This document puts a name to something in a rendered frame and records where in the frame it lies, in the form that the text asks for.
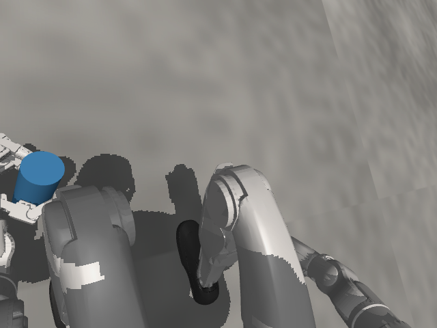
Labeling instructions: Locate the can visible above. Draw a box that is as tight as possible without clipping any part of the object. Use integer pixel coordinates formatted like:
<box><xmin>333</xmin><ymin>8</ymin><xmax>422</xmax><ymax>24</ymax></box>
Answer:
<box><xmin>12</xmin><ymin>151</ymin><xmax>65</xmax><ymax>206</ymax></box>

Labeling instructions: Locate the right robot hand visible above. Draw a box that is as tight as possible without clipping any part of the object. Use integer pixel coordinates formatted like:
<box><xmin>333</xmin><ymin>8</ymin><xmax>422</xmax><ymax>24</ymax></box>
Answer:
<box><xmin>291</xmin><ymin>236</ymin><xmax>319</xmax><ymax>277</ymax></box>

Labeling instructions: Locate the right robot arm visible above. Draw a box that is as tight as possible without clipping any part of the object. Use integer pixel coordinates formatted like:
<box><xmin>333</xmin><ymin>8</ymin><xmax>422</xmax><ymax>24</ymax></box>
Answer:
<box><xmin>307</xmin><ymin>254</ymin><xmax>411</xmax><ymax>328</ymax></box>

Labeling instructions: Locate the right robot foot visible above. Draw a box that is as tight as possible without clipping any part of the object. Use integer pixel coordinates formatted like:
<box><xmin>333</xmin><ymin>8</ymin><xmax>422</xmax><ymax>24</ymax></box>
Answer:
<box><xmin>176</xmin><ymin>220</ymin><xmax>219</xmax><ymax>305</ymax></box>

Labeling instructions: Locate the left robot hand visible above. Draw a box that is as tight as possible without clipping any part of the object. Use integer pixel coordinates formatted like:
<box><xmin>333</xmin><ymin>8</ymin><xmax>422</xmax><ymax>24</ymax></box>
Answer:
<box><xmin>0</xmin><ymin>133</ymin><xmax>52</xmax><ymax>225</ymax></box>

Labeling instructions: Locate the left robot arm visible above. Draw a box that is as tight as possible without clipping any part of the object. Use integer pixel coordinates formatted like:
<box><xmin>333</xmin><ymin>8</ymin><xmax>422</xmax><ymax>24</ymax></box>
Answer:
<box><xmin>0</xmin><ymin>218</ymin><xmax>28</xmax><ymax>328</ymax></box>

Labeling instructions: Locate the left robot foot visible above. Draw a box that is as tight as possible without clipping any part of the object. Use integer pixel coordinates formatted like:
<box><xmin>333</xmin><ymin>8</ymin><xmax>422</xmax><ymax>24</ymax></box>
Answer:
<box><xmin>49</xmin><ymin>281</ymin><xmax>66</xmax><ymax>328</ymax></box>

